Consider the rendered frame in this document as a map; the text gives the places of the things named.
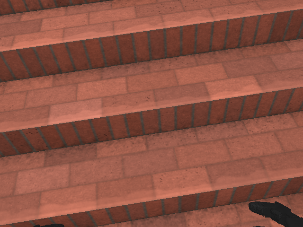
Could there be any right robot hand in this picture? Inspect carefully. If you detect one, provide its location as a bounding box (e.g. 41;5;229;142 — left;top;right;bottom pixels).
248;201;303;227

